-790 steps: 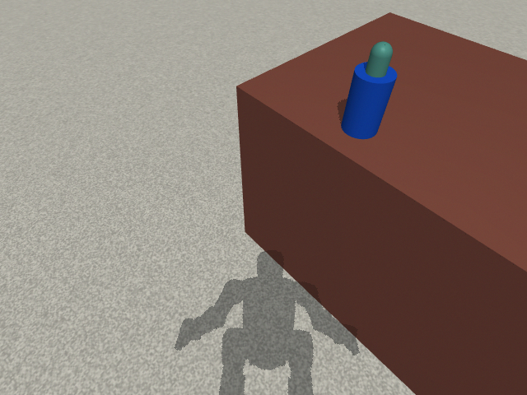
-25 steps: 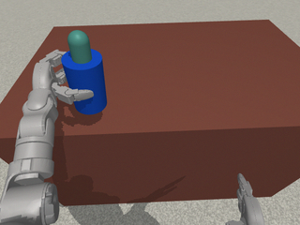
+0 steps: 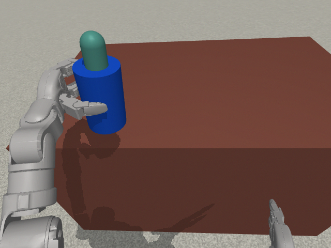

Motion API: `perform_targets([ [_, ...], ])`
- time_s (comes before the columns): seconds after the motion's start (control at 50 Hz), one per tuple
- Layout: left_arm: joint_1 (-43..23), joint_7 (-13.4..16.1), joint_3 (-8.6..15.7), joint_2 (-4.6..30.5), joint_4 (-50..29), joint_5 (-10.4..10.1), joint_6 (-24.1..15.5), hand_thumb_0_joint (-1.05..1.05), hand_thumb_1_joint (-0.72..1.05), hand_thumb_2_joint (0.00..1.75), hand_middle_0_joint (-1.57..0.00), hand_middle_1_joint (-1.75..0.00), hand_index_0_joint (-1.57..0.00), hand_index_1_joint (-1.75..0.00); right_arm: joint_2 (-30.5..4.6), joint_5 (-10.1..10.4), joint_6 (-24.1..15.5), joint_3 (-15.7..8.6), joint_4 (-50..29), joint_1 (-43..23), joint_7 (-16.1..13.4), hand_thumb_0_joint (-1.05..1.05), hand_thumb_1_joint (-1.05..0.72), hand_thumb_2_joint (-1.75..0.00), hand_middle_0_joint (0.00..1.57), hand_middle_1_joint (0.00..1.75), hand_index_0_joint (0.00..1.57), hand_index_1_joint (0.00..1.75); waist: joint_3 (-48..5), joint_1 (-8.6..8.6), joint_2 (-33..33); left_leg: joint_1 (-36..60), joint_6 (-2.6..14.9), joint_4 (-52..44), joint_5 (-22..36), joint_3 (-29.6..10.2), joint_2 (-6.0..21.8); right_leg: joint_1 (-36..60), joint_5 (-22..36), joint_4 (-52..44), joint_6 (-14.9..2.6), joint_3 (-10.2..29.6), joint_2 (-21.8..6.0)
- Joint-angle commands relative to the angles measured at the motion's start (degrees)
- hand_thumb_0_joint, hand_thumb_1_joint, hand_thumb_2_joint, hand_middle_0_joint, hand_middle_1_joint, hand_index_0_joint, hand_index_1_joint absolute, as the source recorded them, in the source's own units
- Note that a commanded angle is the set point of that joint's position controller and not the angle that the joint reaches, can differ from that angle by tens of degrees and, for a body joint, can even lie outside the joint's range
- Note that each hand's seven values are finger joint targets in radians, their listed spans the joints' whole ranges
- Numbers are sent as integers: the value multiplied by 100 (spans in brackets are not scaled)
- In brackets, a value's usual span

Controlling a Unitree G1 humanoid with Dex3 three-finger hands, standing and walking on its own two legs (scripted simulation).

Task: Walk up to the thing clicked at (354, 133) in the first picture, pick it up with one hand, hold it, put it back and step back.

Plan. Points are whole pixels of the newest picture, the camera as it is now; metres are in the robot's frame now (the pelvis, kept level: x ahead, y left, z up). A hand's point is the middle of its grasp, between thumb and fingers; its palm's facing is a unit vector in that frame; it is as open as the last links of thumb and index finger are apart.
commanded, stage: lift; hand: left
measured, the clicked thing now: (100, 84) +0.37 +0.14 +0.25
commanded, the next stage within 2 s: hold in 0.32 s
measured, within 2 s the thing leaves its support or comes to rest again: neither
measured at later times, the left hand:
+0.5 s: hand (75, 80) +0.35 +0.18 +0.27, palm faces +0.10 -0.99 -0.07, open 11.7 cm
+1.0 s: hand (69, 71) +0.34 +0.18 +0.30, palm faces +0.08 -0.99 -0.08, open 11.7 cm
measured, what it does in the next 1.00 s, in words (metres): stands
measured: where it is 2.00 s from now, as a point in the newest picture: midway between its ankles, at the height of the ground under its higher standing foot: outside the picture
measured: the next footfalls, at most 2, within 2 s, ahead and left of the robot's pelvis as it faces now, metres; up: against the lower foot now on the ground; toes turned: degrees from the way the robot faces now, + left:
none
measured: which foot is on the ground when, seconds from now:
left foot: down 0.00-1.00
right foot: down 0.00-1.00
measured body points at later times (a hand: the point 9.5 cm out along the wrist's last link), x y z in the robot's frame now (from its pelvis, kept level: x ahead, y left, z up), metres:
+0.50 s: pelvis +0.00 +0.00 +0.00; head -0.04 -0.03 +0.45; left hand +0.34 +0.23 +0.28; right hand +0.18 -0.24 -0.06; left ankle +0.03 +0.13 -0.72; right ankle +0.01 -0.14 -0.72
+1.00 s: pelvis +0.00 +0.01 +0.00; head -0.03 -0.03 +0.45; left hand +0.33 +0.23 +0.30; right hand +0.18 -0.23 -0.07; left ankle +0.03 +0.13 -0.72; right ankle +0.01 -0.14 -0.72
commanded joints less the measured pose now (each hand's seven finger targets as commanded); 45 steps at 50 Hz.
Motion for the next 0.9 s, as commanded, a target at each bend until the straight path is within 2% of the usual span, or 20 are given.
perform_targets([
  [0.0,-3804,86,956,1614,-2332,-307,-621,0,-16,127,-118,-139,-120,-141,-473,-29,-498,-158,-803,-903,-81,0,53,-6,5,5,5,5,-1822,61,-133,1002,137,-514,913,182,-143,174,999,-668,-56,-306,122],
  [0.04,-3818,69,998,1662,-2352,-329,-539,0,-17,127,-119,-141,-121,-142,-716,-43,-567,-359,-771,-923,-129,0,52,-6,5,5,5,5,-1830,6,-139,1083,135,-544,807,173,-137,137,899,-691,-54,-305,134],
  [0.1,-3849,56,974,1608,-2469,-337,-390,0,-18,126,-117,-139,-118,-141,-489,-15,-638,-159,-756,-913,-143,0,52,-6,5,5,5,5,-1879,26,-154,1129,157,-523,868,197,-169,171,963,-716,-37,-296,105],
  [0.16,-3784,25,1010,1661,-2304,-345,-242,0,-19,126,-118,-139,-119,-141,-621,-11,-710,-300,-530,-867,-177,0,52,-6,5,5,5,5,-1684,-21,-153,1126,144,-553,907,180,-148,28,995,-684,-52,-323,123],
  [0.18,-3909,12,903,1561,-2525,-357,-225,0,-19,125,-117,-139,-118,-140,-432,-5,-739,-125,-570,-966,-156,0,52,-6,5,5,5,5,-1632,64,-93,1033,143,-548,859,200,-176,62,951,-709,-52,-318,116],
  [0.22,-3818,9,1072,1725,-2288,-368,-127,0,-21,125,-119,-140,-120,-142,-568,6,-758,-243,-566,-920,-175,0,51,-6,5,5,5,5,-1730,18,-178,1109,159,-523,987,197,-173,118,1083,-712,-29,-324,113],
  [0.24,-3871,-18,939,1624,-2346,-354,-87,0,-21,125,-118,-140,-119,-142,-519,10,-768,-203,-502,-862,-162,0,52,-6,5,5,5,5,-1710,-31,-111,1149,161,-531,945,201,-175,27,1062,-700,-31,-315,114],
  [0.28,-3879,-38,1039,1707,-2391,-374,-58,0,-21,126,-118,-140,-119,-142,-620,20,-807,-300,-574,-856,-162,0,51,-6,5,5,5,5,-1791,-35,-108,1223,146,-543,1057,177,-156,47,1146,-655,-45,-335,130],
  [0.32,-3958,-79,1001,1686,-2397,-377,-14,0,-21,124,-117,-139,-119,-141,-451,32,-833,-111,-529,-905,-133,0,51,-6,5,5,5,5,-1659,64,-56,1133,132,-576,931,155,-152,24,976,-670,-62,-365,144],
  [0.36,-3912,-111,1042,1716,-2403,-387,23,0,-22,124,-118,-140,-120,-142,-597,36,-863,-291,-546,-903,-148,0,51,-6,5,5,5,5,-1763,22,-142,1171,143,-548,1044,161,-158,50,1108,-663,-48,-355,146],
  [0.4,-3936,-109,1060,1699,-2488,-425,89,0,-22,125,-118,-140,-120,-142,-523,43,-886,-171,-575,-921,-127,0,51,-6,5,5,5,5,-1766,42,-111,1147,158,-517,1076,180,-178,85,1148,-671,-40,-338,123],
  [0.42,-3936,-116,1113,1776,-2483,-413,120,0,-22,119,-116,-136,-117,-138,-568,47,-891,-237,-495,-868,-129,0,51,-6,5,5,5,5,-1817,42,-51,1181,153,-497,1148,187,-177,51,1215,-663,-44,-328,126],
  [0.5,-4005,-143,1032,1720,-2671,-413,179,0,-18,117,-114,-134,-116,-135,-439,50,-931,-64,-604,-958,-117,0,52,-6,5,5,5,5,-1798,86,-11,1206,128,-553,1113,148,-163,62,1125,-656,-63,-362,146],
  [0.58,-4108,-154,1141,1800,-2733,-442,256,0,-16,118,-115,-134,-116,-136,-575,51,-964,-192,-539,-883,-136,0,51,-6,5,5,5,5,-1863,49,-70,1246,130,-572,967,125,-153,63,988,-670,-67,-359,156],
  [0.62,-4088,-138,1135,1788,-2787,-453,332,0,-18,117,-114,-134,-115,-135,-462,62,-984,-87,-488,-923,-104,0,51,-6,5,5,5,5,-1830,102,128,1210,110,-563,1017,142,-161,40,1028,-650,-85,-361,155],
  [0.68,-4061,-109,1196,1813,-2753,-475,430,0,-16,119,-116,-135,-117,-137,-627,69,-986,-277,-444,-876,-117,0,51,-6,5,5,5,5,-1892,48,-42,1256,118,-524,1219,132,-151,85,1221,-623,-68,-371,162],
  [0.7,-4092,-95,1158,1787,-2817,-467,465,0,-18,118,-115,-135,-116,-136,-553,68,-989,-172,-396,-869,-91,0,51,-6,5,5,5,5,-1888,86,39,1270,114,-496,1309,135,-148,75,1285,-594,-81,-375,161],
  [0.76,-4123,-72,1184,1805,-2787,-477,548,0,-18,119,-116,-136,-118,-138,-560,75,-1002,-175,-486,-981,-81,0,51,-6,5,5,5,5,-1908,93,-146,1214,140,-471,1410,139,-155,185,1401,-598,-54,-370,155],
  [0.84,-4162,-86,1161,1747,-2871,-511,656,0,-16,119,-116,-136,-117,-137,-488,97,-1009,-142,-299,-1075,-52,0,51,-6,5,5,5,5,-1776,171,-1,1093,135,-530,1055,159,-186,84,1056,-635,-71,-341,140],
  [0.88,-4195,-93,1154,1760,-2855,-503,708,0,-17,119,-116,-136,-117,-138,-559,101,-1001,-193,-290,-961,-36,0,51,-7,5,5,5,5,-1920,96,-81,1244,125,-527,1167,116,-142,69,1140,-591,-81,-386,174],
])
